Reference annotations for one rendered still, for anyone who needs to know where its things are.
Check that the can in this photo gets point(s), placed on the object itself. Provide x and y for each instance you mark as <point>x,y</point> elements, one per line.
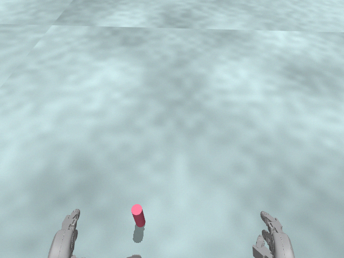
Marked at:
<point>138,215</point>

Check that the left robot hand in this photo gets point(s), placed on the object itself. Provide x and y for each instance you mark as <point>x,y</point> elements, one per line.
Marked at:
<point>63,243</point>

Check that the right robot hand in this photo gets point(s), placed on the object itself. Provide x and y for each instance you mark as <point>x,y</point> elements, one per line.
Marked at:
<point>279,243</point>

